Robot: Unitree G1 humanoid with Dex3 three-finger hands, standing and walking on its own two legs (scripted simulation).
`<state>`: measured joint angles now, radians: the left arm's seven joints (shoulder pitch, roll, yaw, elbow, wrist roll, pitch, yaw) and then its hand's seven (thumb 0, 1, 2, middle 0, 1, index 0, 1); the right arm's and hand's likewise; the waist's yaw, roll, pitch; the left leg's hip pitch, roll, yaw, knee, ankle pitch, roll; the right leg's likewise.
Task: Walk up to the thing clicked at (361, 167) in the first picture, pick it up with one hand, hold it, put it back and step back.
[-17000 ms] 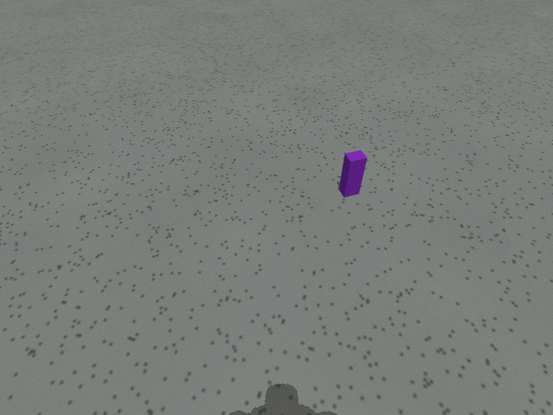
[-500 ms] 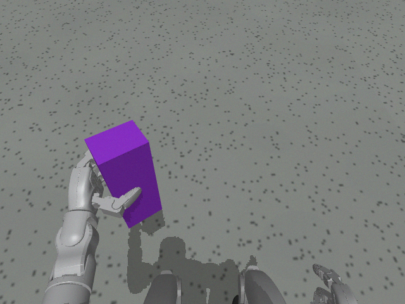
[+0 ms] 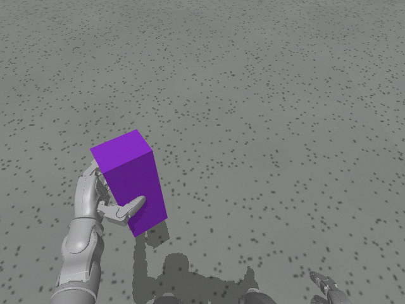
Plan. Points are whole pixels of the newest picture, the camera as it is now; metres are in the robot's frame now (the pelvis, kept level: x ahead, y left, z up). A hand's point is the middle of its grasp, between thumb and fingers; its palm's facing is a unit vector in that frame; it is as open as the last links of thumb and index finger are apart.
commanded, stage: lift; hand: left
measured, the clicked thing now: (135, 189) +0.35 +0.16 +0.02
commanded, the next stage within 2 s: hold in 0.36 s
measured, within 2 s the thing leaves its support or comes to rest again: neither
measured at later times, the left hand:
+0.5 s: hand (122, 184) +0.34 +0.17 +0.06, palm faces +0.04 -1.00 +0.01, open 10.6 cm
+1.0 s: hand (121, 185) +0.33 +0.17 +0.07, palm faces +0.05 -1.00 +0.01, open 10.7 cm
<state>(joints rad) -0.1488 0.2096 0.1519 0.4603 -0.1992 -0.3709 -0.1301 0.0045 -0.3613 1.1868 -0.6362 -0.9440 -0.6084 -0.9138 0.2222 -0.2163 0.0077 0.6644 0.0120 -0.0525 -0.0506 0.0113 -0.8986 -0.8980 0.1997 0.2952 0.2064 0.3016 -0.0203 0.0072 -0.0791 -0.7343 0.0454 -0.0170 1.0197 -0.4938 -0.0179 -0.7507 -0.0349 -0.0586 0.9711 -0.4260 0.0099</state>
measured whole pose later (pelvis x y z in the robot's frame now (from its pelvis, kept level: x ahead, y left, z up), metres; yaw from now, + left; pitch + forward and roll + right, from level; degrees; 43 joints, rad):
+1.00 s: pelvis +0.00 +0.00 +0.03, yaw +0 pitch +5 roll -1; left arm -0.13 0.19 0.14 0.47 -0.20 -0.37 -0.13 0.01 -0.41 1.22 -0.65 -0.97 -0.62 -0.94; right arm 0.23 -0.22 0.00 0.67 0.01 -0.03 -0.05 0.01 -0.90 -0.90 0.20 0.30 0.21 0.30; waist -0.02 0.01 -0.03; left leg -0.51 0.04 -0.01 0.84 -0.43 -0.02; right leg -0.53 -0.03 -0.05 0.80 -0.36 0.01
